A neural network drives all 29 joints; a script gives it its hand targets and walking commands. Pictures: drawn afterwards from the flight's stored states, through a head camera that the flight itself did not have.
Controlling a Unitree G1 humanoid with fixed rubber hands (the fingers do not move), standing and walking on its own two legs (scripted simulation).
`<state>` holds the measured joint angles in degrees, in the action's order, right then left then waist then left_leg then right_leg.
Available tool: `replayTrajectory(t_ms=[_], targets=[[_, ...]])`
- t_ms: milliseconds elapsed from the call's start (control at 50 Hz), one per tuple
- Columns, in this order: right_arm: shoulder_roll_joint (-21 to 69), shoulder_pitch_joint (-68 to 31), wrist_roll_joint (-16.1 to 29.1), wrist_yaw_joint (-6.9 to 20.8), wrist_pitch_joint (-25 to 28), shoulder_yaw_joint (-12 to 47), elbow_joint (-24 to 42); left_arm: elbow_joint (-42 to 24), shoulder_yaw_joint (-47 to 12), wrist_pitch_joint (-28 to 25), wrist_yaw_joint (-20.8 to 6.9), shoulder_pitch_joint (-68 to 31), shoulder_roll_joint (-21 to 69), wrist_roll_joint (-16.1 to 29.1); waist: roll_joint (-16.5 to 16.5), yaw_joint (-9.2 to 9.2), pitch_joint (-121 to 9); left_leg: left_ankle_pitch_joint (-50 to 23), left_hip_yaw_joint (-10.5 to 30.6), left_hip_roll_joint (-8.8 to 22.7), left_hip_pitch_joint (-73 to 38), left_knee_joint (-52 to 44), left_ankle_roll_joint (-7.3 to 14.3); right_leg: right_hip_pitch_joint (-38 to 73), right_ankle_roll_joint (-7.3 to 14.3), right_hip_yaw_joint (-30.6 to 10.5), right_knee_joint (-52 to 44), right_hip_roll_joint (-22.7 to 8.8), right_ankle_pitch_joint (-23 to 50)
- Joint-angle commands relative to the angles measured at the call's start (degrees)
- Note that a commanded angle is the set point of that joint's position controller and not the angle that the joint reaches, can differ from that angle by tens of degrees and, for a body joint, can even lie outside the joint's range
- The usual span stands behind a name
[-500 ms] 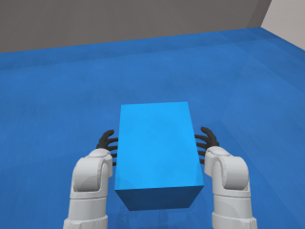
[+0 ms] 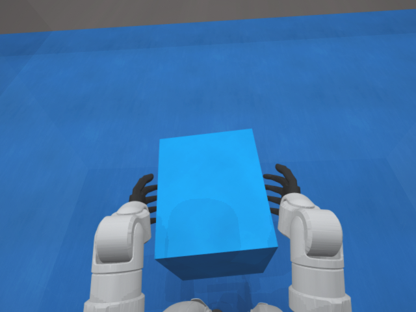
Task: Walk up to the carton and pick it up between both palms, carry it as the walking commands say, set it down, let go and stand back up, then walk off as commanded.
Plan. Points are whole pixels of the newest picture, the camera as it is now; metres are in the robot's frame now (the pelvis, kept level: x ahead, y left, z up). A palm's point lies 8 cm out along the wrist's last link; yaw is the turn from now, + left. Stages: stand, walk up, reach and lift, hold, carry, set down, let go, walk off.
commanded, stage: carry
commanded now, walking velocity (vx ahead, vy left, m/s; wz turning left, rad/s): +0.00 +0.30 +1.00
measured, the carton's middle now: (214, 210) +0.32 +0.00 -0.02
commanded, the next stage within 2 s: none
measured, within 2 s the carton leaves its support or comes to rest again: neither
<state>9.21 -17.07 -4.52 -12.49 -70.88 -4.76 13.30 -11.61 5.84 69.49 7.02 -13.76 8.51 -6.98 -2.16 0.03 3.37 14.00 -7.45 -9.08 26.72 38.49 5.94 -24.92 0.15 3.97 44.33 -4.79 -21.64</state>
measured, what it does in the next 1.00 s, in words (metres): steps to the left, turning left: left foot, then right foot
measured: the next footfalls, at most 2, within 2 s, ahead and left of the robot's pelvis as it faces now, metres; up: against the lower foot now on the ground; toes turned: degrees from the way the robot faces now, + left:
left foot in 0.32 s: +0.06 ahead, +0.29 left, +0.00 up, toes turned +31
right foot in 0.68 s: +0.06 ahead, +0.19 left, +0.00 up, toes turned +30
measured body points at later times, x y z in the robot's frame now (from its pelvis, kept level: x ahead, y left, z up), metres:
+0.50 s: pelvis -0.02 +0.17 +0.00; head +0.02 +0.25 +0.44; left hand +0.17 +0.45 +0.02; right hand +0.32 +0.22 +0.06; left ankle +0.03 +0.27 -0.71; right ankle +0.01 +0.04 -0.65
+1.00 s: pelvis -0.19 +0.35 +0.00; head -0.20 +0.36 +0.45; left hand -0.12 +0.68 +0.09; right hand +0.10 +0.53 +0.11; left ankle -0.29 +0.48 -0.71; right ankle +0.02 +0.17 -0.70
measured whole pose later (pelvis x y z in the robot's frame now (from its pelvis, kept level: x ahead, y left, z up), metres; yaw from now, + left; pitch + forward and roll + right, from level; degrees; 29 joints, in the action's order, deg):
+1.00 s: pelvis -0.19 +0.35 +0.00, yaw +56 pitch +1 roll +2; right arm 10.3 -20.5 -5.1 -10.9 -69.1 -7.2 14.7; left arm -15.0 5.8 71.3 8.3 -17.8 9.5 -9.7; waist 3.5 -2.6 -1.9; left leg 18.9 -4.6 5.1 25.6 41.1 -1.2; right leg -17.3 -10.8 13.8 39.2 -28.4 -15.5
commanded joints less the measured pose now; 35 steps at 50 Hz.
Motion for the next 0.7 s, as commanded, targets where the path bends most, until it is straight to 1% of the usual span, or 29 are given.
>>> replayTrajectory(t_ms=[0, 20, 80, 100, 140, 160, 220, 240, 260, 280, 300, 320, 340, 360, 380, 400, 440, 460, 480, 500, 520, 540, 560, 580, 600, 620, 640, 660, 680], targets=[[59.45, -31.54, 25.51, 19.55, 2.41, 40.69, 11.45, -15.74, -36.48, -3.79, -15.76, -35.45, 58.97, 26.88, 14.23, 1.91, -26.95, 13.11, 15.03, 13.43, 17.92, 43.64, -7.83, 23.84, 9.96, -22.44, -20.88, -30.36, 30.09], [57.87, -30.94, 26.05, 20.49, 1.02, 39.92, 10.28, -11.25, -35.18, -2.62, -15.01, -28.90, 59.28, 25.19, 10.98, 2.04, -23.25, 11.12, 16.30, 16.54, 16.46, 42.55, -8.82, 19.85, 7.22, -18.14, -18.54, -27.39, 34.06], [57.00, -16.75, 22.45, 20.54, -0.14, 36.64, -2.52, -10.19, -36.13, -1.06, -14.32, -28.19, 55.40, 24.35, 10.61, 1.20, -23.59, 11.21, 2.33, 13.16, 20.30, 27.21, -9.66, 32.33, 3.04, -0.11, -11.74, -20.99, 53.60], [57.26, -16.91, 22.21, 20.43, 0.58, 36.73, -1.34, -11.99, -36.31, -0.91, -14.81, -29.85, 54.10, 25.46, 9.52, 1.53, -25.89, 13.35, -0.83, 12.27, 19.42, 24.86, -9.91, 35.42, 3.67, 1.28, -11.16, -21.50, 58.54], [56.66, -20.07, 22.08, 20.11, 0.06, 35.74, 0.13, -11.83, -35.11, -1.17, -14.56, -29.06, 54.24, 24.42, 13.50, 1.49, -24.24, 14.77, -3.92, 11.00, 15.60, 19.53, -10.41, 31.12, 2.48, 3.11, -11.84, -22.15, 58.35], [56.36, -19.08, 22.06, 20.33, -0.79, 35.73, -1.32, -8.43, -33.32, -0.56, -14.42, -26.13, 53.40, 23.56, 19.08, 1.49, -21.26, 14.50, -3.15, 13.81, 12.05, 12.21, -10.60, 27.48, 1.19, 5.09, -12.17, -21.61, 53.84], [56.15, -24.26, 23.50, 20.41, -0.73, 37.61, 3.70, -6.94, -32.90, 0.26, -14.66, -23.88, 53.45, 22.28, 26.07, 1.25, -21.58, 6.68, -8.88, 9.66, -0.39, 2.77, -9.50, 22.50, -2.42, 12.96, -9.70, -20.07, 46.05], [54.78, -23.64, 22.83, 20.22, -1.12, 37.32, 2.84, -5.63, -32.76, 0.45, -14.74, -22.49, 53.12, 21.89, 24.30, 1.20, -23.58, 7.18, -10.80, 7.46, -4.20, -1.80, -8.87, 22.61, -2.54, 13.65, -5.28, -20.09, 44.97], [52.96, -21.51, 22.05, 20.19, -0.88, 36.29, 3.28, -6.00, -33.93, 0.37, -14.87, -23.44, 54.06, 22.56, 18.45, -0.74, -27.05, 6.35, -7.44, 7.87, -12.37, -7.93, -6.68, 17.98, -4.04, 15.31, 5.14, -17.89, 36.82], [55.88, -24.27, 22.74, 20.57, -0.50, 35.89, 2.64, -7.19, -34.75, -0.04, -15.07, -28.71, 54.00, 23.39, 7.21, -2.57, -27.72, -3.45, 0.88, 11.94, -21.50, -15.45, -3.07, 5.66, -5.33, 12.16, 12.60, -13.26, 5.19], [55.69, -22.49, 22.77, 20.65, -0.50, 35.59, 2.53, -11.89, -36.58, 0.22, -15.00, -32.18, 54.20, 24.29, -19.46, -1.27, -27.20, -49.12, 24.00, 25.34, -27.25, -13.24, 3.85, -10.08, -9.81, 11.26, 28.04, -3.18, -27.05], [56.50, -20.18, 22.30, 21.03, -0.67, 35.16, 1.17, -12.01, -37.97, -0.26, -14.94, -32.59, 53.98, 24.80, -14.67, -2.13, -22.68, -54.17, 28.55, 26.86, -23.93, -12.84, 6.83, -15.52, -9.49, 1.63, 33.48, -2.25, -33.63], [56.88, -22.07, 21.78, 20.73, -0.16, 35.27, 1.33, -15.17, -40.40, -0.44, -15.41, -36.69, 54.46, 27.35, -7.85, -2.19, -22.43, -52.17, 24.61, 26.15, -22.00, -10.71, 8.64, -14.74, -8.90, 2.10, 31.36, -4.04, -29.54], [56.89, -20.66, 21.16, 21.08, -0.76, 34.76, -1.47, -9.41, -39.22, -0.16, -15.16, -33.02, 55.03, 25.81, -5.29, -1.73, -22.27, -48.24, 20.61, 22.97, -22.57, -8.50, 7.47, -16.50, -8.61, -0.05, 33.20, -4.80, -23.18], [57.43, -19.47, 20.79, 20.58, -0.09, 33.47, -2.08, -10.55, -40.72, -0.21, -15.53, -34.87, 56.53, 27.68, -6.36, -1.54, -26.28, -46.70, 16.24, 21.57, -22.65, -5.85, 6.21, -14.66, -7.61, -0.55, 29.88, -4.66, -17.49], [57.57, -18.62, 21.47, 20.80, 0.55, 32.82, 0.07, -14.71, -42.14, -0.91, -14.87, -37.82, 58.47, 29.71, -11.35, -1.10, -32.10, -42.70, 15.17, 19.29, -27.64, -5.38, 5.37, -14.54, -7.17, -0.18, 26.29, -2.61, -12.57], [58.64, -16.76, 21.49, 20.82, 1.62, 31.83, 0.69, -17.81, -45.42, -1.27, -13.88, -38.21, 59.46, 29.65, -17.11, -1.01, -35.00, -43.39, 17.26, 18.52, -29.36, -5.61, 6.82, -13.20, -7.18, -1.08, 22.76, -1.80, -9.29], [60.22, -16.18, 22.70, 20.77, 2.17, 32.73, 2.31, -24.07, -44.95, -1.92, -13.37, -39.58, 58.14, 30.14, -13.97, -0.99, -40.07, -49.89, 21.72, 19.49, -37.70, -5.94, 8.24, -13.51, -6.24, -2.77, 19.81, -0.01, -9.64], [59.29, -16.33, 22.34, 20.68, 2.61, 32.16, 2.51, -24.02, -45.26, -2.14, -12.72, -40.08, 57.86, 30.11, -15.86, -1.01, -40.08, -56.57, 19.93, 19.33, -37.74, -4.27, 9.20, -10.76, -5.86, -2.39, 16.88, -0.13, -9.67], [58.05, -17.95, 22.45, 20.01, 3.24, 32.52, 6.25, -22.12, -44.36, -2.62, -12.78, -37.14, 59.48, 30.11, -12.56, -1.16, -38.97, -61.75, 21.62, 20.36, -35.25, -4.95, 9.99, -10.83, -5.69, -2.46, 16.98, -0.69, -9.14], [57.81, -19.28, 22.31, 19.71, 3.33, 33.10, 8.60, -22.40, -43.92, -2.34, -13.21, -35.84, 58.82, 29.74, -9.76, -1.18, -38.71, -62.94, 23.34, 21.30, -34.61, -5.87, 10.92, -9.37, -5.20, -1.79, 15.29, 0.02, -9.53], [57.13, -19.89, 22.53, 19.58, 3.64, 34.68, 11.94, -21.30, -42.38, -2.20, -13.61, -33.09, 58.03, 29.59, -2.87, -0.71, -38.92, -52.17, 25.69, 20.73, -30.78, -10.41, 8.88, -4.02, -4.49, -2.25, 14.28, 0.86, -9.78], [56.83, -20.73, 22.13, 19.40, 3.56, 35.42, 11.33, -18.55, -40.93, -2.33, -13.54, -30.72, 57.30, 27.84, -2.92, -0.60, -38.92, -51.17, 25.84, 20.48, -29.66, -11.42, 7.68, -3.41, -4.26, -2.59, 13.31, 1.02, -8.17], [56.12, -18.19, 21.33, 19.05, 3.43, 36.07, 11.41, -15.80, -39.94, -2.07, -13.88, -25.47, 58.54, 27.57, 0.29, 0.21, -36.41, -47.69, 24.39, 17.40, -21.39, -14.50, 1.53, 5.10, -3.01, -2.38, 7.22, 0.30, -10.78], [55.79, -16.42, 20.45, 18.93, 3.20, 36.41, 9.69, -15.96, -39.75, -2.25, -14.41, -25.73, 58.20, 27.66, -3.39, 1.41, -35.60, -43.31, 20.15, 13.79, -7.54, -18.84, -9.12, 21.55, -0.77, -0.84, -5.84, 0.53, -10.82], [55.09, -20.75, 20.30, 18.67, 3.07, 36.74, 11.99, -11.92, -38.98, -1.93, -15.29, -23.73, 59.16, 27.10, -0.80, 2.43, -34.20, -38.23, 14.20, 9.72, 6.53, -10.90, -16.07, 37.12, 2.87, -4.20, -20.35, -5.17, -4.00], [55.43, -23.34, 21.14, 18.70, 2.55, 39.14, 13.19, -11.82, -37.27, -2.45, -15.26, -22.85, 57.99, 26.16, 29.43, 3.53, -39.94, 8.64, 10.54, 4.02, 9.57, 21.89, -10.40, 36.60, 9.31, -24.64, -27.27, -27.00, 5.48], [54.64, -25.14, 21.00, 18.78, 1.93, 41.47, 15.85, -9.35, -33.16, -2.71, -14.93, -16.09, 54.94, 25.12, 38.43, 2.58, -36.89, 18.42, 12.83, 9.96, 16.08, 32.83, -7.21, 34.26, 11.17, -28.26, -24.97, -36.84, 21.23], [55.85, -22.99, 22.00, 19.12, 2.33, 43.61, 18.57, -12.79, -33.37, -4.07, -14.78, -17.48, 56.24, 25.07, 34.37, 2.29, -36.51, 16.89, 22.31, 15.97, 8.88, 42.66, -5.04, 25.33, 10.31, -20.26, -17.15, -34.21, 29.09]])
